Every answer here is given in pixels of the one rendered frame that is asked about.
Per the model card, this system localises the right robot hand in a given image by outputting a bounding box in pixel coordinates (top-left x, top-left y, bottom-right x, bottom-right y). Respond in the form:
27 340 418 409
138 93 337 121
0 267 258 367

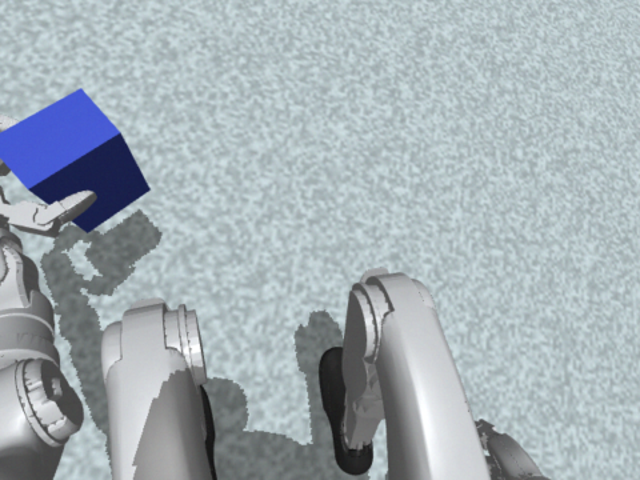
475 419 544 480

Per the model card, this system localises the carton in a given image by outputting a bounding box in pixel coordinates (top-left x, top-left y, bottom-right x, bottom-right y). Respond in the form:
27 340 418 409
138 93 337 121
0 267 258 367
0 89 150 233

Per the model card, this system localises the left robot foot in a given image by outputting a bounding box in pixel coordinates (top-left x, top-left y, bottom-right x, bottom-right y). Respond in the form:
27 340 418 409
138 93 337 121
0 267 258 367
200 385 217 480

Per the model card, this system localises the left robot arm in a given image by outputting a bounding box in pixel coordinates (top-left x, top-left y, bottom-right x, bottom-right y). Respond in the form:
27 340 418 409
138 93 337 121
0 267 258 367
0 228 84 480

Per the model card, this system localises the left robot hand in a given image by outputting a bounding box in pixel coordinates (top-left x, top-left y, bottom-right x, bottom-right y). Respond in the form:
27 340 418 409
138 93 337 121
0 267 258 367
0 114 97 238

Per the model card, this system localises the right robot foot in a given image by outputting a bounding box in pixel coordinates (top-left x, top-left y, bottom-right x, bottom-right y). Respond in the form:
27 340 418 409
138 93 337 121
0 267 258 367
319 347 373 475

